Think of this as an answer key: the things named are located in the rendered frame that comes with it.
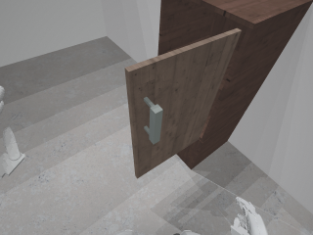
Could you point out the cupboard door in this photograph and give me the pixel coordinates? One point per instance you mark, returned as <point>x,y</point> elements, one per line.
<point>184,83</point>

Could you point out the right robot hand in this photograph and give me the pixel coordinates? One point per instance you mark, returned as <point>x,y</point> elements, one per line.
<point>253,224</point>

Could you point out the left robot hand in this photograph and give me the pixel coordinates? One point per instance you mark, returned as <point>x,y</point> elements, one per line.
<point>10,161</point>

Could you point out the handle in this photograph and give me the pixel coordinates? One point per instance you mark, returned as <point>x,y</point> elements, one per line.
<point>154,128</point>

